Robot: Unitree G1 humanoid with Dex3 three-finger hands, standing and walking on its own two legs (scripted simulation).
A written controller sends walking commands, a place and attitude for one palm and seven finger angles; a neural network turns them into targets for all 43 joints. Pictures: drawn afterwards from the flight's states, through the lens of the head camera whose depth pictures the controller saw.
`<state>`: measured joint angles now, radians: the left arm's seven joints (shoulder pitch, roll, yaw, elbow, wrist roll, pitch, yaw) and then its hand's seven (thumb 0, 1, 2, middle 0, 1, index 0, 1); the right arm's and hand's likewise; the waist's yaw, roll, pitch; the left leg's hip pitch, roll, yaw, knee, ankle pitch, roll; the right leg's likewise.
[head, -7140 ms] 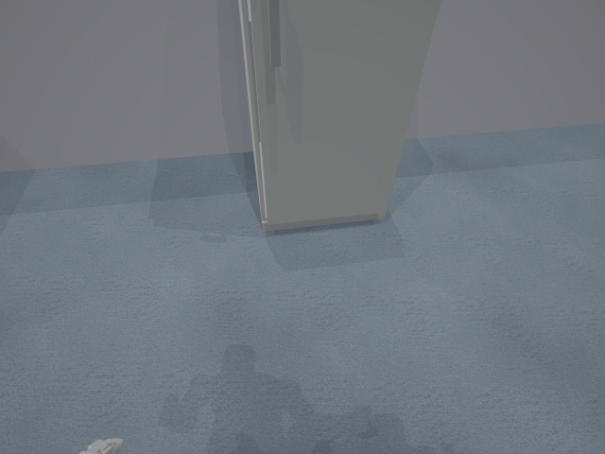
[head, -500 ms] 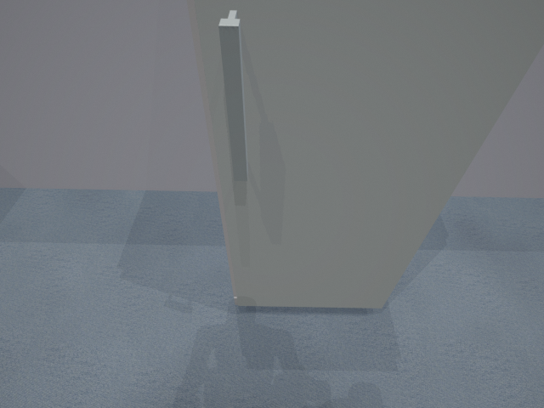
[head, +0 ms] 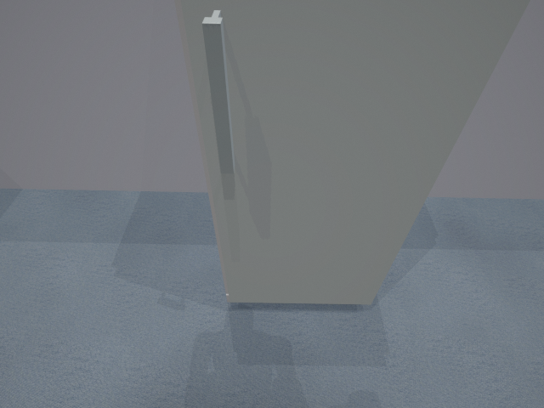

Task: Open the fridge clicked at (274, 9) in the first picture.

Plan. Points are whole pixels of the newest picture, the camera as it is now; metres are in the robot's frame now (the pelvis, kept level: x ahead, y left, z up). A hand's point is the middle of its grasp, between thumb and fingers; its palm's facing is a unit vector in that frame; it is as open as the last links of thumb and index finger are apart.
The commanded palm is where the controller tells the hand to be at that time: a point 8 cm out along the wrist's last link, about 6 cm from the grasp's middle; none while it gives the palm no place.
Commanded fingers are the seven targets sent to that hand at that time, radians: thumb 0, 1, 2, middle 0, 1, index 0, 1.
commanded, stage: come to a stop and stand still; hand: left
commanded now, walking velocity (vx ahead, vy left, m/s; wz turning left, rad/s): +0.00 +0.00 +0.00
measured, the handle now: (223, 101) +0.58 +0.11 +0.17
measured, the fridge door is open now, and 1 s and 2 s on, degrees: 0 0 0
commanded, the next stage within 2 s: look again from close up in 0.12 s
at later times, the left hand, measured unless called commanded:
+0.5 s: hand out of the picture +0.04 +0.18 -0.18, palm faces +0.04 -0.98 -0.20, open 7.4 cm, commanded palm none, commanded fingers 0.00 0.90 0.90 -0.20 -0.30 -0.20 -0.30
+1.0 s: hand out of the picture +0.05 +0.21 -0.18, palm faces +0.01 -0.98 -0.21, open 7.4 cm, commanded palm none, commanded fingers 0.00 0.90 0.90 -0.20 -0.30 -0.20 -0.30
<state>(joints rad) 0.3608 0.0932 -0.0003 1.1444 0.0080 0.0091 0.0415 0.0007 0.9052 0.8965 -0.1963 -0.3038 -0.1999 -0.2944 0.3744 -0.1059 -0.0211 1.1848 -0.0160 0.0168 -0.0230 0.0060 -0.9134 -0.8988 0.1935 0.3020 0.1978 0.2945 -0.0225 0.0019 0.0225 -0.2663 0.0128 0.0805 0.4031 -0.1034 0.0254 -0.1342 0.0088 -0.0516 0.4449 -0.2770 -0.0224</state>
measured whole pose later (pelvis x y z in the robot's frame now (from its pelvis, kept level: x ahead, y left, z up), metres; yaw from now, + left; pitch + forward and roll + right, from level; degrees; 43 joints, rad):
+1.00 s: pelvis +0.04 +0.02 +0.00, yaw +0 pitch +0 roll +0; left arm 0.30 0.20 0.00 1.06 0.02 -0.01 0.03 0.00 0.91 0.90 -0.20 -0.30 -0.20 -0.29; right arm 0.21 -0.19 0.00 1.08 -0.02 -0.03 -0.01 0.01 -0.91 -0.90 0.20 0.30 0.20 0.29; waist 0.01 -0.02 0.02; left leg -0.27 -0.02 0.09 0.48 -0.21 0.06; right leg -0.11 -0.03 -0.03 0.46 -0.34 0.01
